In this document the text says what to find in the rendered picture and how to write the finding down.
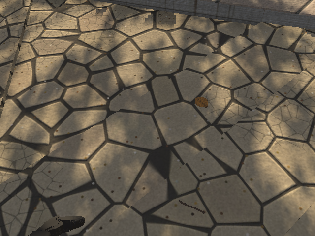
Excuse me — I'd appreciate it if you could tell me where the robot left hand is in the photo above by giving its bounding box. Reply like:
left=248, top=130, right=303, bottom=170
left=28, top=215, right=85, bottom=236

